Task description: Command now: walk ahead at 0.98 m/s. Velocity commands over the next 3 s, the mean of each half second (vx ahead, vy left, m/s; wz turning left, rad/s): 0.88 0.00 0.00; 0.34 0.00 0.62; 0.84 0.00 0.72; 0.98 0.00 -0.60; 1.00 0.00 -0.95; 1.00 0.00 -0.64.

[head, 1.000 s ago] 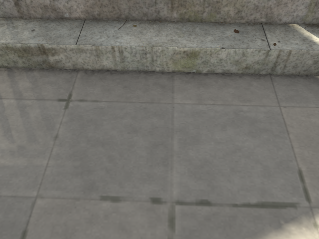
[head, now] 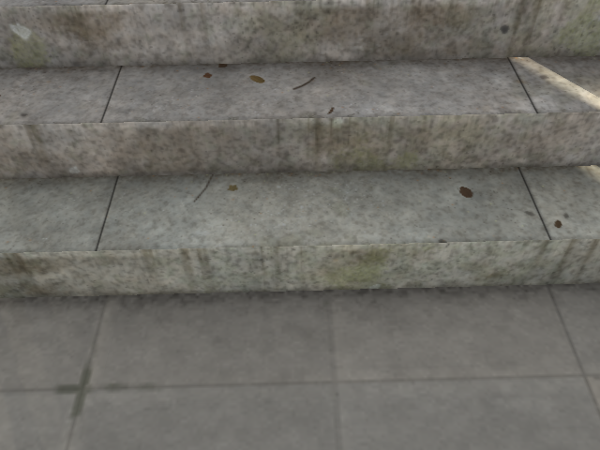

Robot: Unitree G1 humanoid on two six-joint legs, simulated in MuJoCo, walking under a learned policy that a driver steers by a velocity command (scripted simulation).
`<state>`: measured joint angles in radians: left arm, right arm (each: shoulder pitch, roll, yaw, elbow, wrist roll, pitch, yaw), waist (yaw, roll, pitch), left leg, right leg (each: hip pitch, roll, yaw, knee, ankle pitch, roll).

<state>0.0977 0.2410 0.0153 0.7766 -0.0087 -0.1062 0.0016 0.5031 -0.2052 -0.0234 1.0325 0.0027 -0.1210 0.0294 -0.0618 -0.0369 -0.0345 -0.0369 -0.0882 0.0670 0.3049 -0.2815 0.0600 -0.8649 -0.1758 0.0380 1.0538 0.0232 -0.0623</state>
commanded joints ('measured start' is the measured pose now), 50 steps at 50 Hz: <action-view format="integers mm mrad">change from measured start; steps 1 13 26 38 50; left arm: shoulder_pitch -84 453 279 149 -1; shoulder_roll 28 174 161 176 74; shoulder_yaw -3 73 33 27 10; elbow -64 48 116 -42 -151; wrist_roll -2 4 5 43 23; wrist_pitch -20 -15 -43 45 44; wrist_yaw -15 -34 4 24 30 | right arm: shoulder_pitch -70 -1 -472 -368 -340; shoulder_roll -133 -117 -71 -220 -184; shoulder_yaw -12 9 18 -48 -47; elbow -91 -140 -303 -411 -467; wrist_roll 15 49 -5 -1 3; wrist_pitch -33 -34 -10 75 136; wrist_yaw -24 -10 -5 -27 -79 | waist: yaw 34 224 100 81 56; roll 29 -254 -2 -44 208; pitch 173 -359 55 -124 -44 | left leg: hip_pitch -273 -703 -395 -149 -364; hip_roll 216 73 109 284 101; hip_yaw -115 -255 -19 -673 -618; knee -260 1221 266 -28 -30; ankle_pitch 168 -109 589 200 -336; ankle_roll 143 67 -42 239 136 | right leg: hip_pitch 184 1374 627 150 456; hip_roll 27 -160 80 195 262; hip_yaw -55 853 -76 119 32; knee -266 -810 -889 394 -244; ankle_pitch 240 -856 361 -434 -307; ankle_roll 14 -248 -103 103 151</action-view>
